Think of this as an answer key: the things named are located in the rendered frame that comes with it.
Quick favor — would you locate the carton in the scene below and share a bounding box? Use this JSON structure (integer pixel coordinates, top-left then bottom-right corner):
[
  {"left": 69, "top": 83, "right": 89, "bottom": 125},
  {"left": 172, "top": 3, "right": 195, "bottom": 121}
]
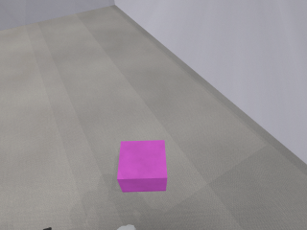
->
[{"left": 117, "top": 140, "right": 168, "bottom": 193}]

